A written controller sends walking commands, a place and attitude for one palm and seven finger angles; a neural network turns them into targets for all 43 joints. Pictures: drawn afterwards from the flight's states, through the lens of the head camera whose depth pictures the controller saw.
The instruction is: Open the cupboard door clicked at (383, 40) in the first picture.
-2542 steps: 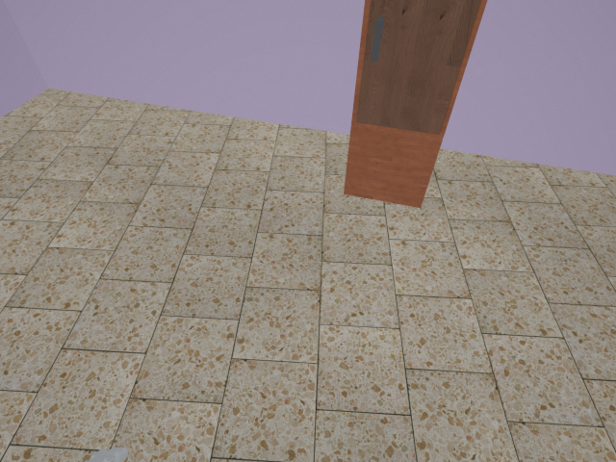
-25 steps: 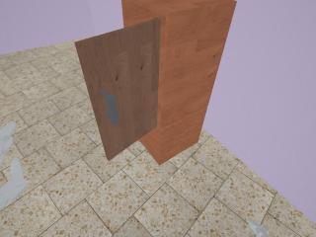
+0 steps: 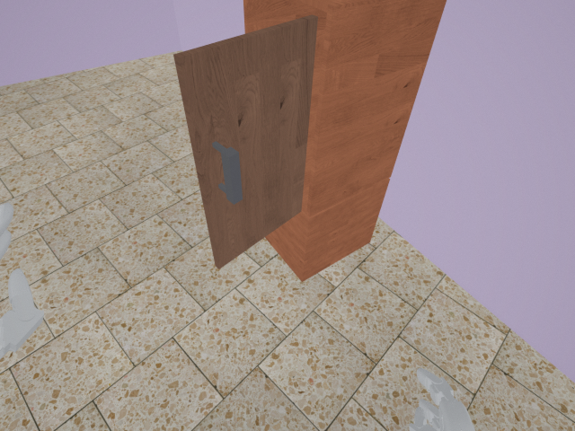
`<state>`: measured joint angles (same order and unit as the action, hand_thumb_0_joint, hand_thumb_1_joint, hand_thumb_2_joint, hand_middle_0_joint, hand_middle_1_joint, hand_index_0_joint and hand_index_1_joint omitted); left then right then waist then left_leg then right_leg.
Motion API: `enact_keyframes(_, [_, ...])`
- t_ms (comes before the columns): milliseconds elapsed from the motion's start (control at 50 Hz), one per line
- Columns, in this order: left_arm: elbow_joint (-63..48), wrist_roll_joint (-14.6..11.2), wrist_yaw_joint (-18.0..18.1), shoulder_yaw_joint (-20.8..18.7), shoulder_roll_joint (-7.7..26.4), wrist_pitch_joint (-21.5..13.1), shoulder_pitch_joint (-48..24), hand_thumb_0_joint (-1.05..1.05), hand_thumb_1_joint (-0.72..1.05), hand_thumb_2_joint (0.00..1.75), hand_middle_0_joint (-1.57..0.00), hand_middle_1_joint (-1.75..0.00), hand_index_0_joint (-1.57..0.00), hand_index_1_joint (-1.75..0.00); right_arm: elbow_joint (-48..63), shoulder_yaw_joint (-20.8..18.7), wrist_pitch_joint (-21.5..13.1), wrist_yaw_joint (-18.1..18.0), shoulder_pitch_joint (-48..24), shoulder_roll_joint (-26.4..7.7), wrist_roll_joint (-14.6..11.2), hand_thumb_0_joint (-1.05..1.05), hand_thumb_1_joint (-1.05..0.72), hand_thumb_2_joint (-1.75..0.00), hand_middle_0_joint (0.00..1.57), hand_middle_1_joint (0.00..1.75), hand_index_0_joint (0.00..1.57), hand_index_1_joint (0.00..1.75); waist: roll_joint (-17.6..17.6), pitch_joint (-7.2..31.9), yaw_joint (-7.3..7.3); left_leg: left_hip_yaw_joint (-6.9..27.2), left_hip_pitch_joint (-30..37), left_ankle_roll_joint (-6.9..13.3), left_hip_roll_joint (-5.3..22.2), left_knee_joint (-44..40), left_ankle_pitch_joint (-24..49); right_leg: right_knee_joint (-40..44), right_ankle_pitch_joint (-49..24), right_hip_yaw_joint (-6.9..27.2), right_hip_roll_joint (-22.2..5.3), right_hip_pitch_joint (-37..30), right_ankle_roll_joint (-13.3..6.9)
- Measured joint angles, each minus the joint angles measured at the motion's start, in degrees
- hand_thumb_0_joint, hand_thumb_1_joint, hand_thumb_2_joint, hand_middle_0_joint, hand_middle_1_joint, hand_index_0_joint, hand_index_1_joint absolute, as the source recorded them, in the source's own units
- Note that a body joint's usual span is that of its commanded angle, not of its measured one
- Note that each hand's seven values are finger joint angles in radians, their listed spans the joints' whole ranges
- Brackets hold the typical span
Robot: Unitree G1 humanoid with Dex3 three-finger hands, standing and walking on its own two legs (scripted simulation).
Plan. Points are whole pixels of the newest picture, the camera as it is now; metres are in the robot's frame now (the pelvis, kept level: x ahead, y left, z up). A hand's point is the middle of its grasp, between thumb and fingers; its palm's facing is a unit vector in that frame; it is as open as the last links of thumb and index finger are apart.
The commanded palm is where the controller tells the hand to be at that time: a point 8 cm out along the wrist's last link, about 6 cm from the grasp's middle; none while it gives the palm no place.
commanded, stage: stop stepping back and stand still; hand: left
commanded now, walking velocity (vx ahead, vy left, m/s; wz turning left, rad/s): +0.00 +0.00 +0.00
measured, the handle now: (226, 172) +0.62 +0.18 +0.00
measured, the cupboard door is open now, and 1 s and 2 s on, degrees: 100 100 100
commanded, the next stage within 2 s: let the arm hang, fingers relaxed in 0.28 s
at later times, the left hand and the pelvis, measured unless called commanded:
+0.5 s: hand (100, 370) +0.19 +0.27 +0.00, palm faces +0.16 -0.86 -0.49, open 7.4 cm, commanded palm none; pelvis -0.02 +0.00 -0.01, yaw +2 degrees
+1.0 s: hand out of the picture -0.02 +0.21 -0.16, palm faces +0.07 -0.95 -0.31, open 7.3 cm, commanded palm none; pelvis +0.00 -0.02 +0.00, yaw +3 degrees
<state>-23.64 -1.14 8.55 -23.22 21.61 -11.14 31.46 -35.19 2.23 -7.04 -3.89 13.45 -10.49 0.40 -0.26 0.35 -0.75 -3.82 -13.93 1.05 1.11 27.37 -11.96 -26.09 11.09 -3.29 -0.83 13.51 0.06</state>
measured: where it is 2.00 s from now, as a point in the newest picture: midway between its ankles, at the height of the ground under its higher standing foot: outside the picture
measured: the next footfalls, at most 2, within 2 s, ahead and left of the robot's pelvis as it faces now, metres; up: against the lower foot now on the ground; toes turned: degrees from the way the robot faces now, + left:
none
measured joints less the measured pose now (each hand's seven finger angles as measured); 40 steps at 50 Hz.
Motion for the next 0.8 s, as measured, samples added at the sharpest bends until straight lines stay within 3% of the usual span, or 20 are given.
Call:
enact_keyframes(140, [0.6,1.1,0.6,1.6,-2.4,0.8,-2.7,0.02,0.89,0.89,-0.21,-0.30,-0.21,-0.30,-1.5,-0.6,-0.9,-0.4,1.4,-1.1,0.3,0.01,-0.90,-0.90,0.20,0.30,0.20,0.30,0.1,-0.7,-0.46,0.9,-0.1,0.2,-0.4,-0.9,1.4,1.2,-1.2,0.3,0.3,-0.4,0.1])
enact_keyframes(380, [0.4,0.5,0.1,1.0,-0.1,-0.6,-1.0,0.01,0.89,0.89,-0.21,-0.30,-0.21,-0.31,-1.5,-1.9,-1.0,-0.2,0.8,-1.7,0.3,0.01,-0.90,-0.90,0.20,0.30,0.20,0.30,1.0,-0.4,1.37,0.9,-1.3,-0.2,0.5,-0.9,1.6,3.7,-2.8,0.5,1.4,-0.2,-0.4])
enact_keyframes(420, [8.5,1.8,-2.3,4.4,0.9,-0.5,-4.9,0.01,0.89,0.89,-0.20,-0.30,-0.21,-0.30,-4.6,-2.5,-2.0,2.0,-0.1,-3.5,0.3,0.01,-0.90,-0.90,0.20,0.30,0.20,0.30,2.0,0.6,1.16,1.5,-3.6,0.1,-0.1,0.7,1.3,1.0,-1.6,-0.4,0.6,2.2,-0.4])
enact_keyframes(460, [21.4,2.5,-5.2,9.3,0.6,4.3,-10.6,0.00,0.89,0.89,-0.20,-0.30,-0.21,-0.30,-8.1,-2.6,0.3,3.5,-2.3,-5.9,0.6,0.01,-0.90,-0.90,0.20,0.30,0.20,0.30,3.3,0.8,0.90,1.5,-5.4,0.5,-1.1,2.7,0.7,-3.4,0.7,0.2,-0.2,5.1,-0.4])
enact_keyframes(520, [40.8,3.3,-7.7,15.7,-2.1,10.5,-16.0,0.00,0.90,0.89,-0.20,-0.30,-0.20,-0.30,-11.6,-2.8,3.3,4.1,-5.1,-7.7,1.1,0.01,-0.90,-0.90,0.20,0.30,0.20,0.30,4.2,-0.3,1.75,1.2,-6.6,0.9,-2.3,4.8,-0.1,-8.0,2.2,1.6,-0.9,7.4,-0.3])
enact_keyframes(600, [58.3,3.7,-9.1,21.7,-6.7,13.4,-17.0,0.01,0.90,0.89,-0.20,-0.30,-0.20,-0.30,-14.4,-2.8,5.5,4.4,-4.7,-7.1,1.2,0.01,-0.90,-0.90,0.20,0.30,0.20,0.30,2.6,-2.3,2.62,1.4,-6.2,0.3,-2.1,5.7,-0.7,-9.4,3.4,1.4,-0.7,7.1,-0.8])
enact_keyframes(680, [69.7,3.1,-9.0,24.6,-10.5,14.3,-16.3,0.01,0.90,0.89,-0.20,-0.30,-0.20,-0.30,-17.8,-2.5,7.4,4.3,-1.8,-5.3,1.5,0.01,-0.90,-0.90,0.20,0.30,0.20,0.30,-0.9,-3.9,2.53,2.5,-5.1,-0.5,-1.6,5.5,-0.7,-8.7,3.6,0.3,-0.2,5.6,-1.5])
enact_keyframes(700, [71.7,2.8,-8.2,23.8,-10.9,14.1,-16.2,0.01,0.93,0.89,-0.20,-0.30,-0.21,-0.30,-18.8,-2.4,7.7,4.2,-1.0,-4.8,1.6,0.01,-0.91,-0.90,0.20,0.30,0.20,0.30,-1.5,-4.1,2.27,2.9,-4.9,-0.7,-1.4,5.1,-0.6,-7.9,3.3,0.0,0.1,5.1,-1.6])
enact_keyframes(800, [79.2,2.5,-8.2,23.1,-9.0,12.9,-15.5,0.00,0.97,0.89,-0.21,-0.30,-0.21,-0.30,-23.2,-2.3,8.7,3.8,1.9,-3.2,1.5,0.01,-0.91,-0.90,0.20,0.30,0.20,0.30,-1.9,-4.6,0.83,4.0,-3.5,-1.3,-0.5,2.3,0.8,-3.4,1.3,-1.2,1.1,2.7,-2.2])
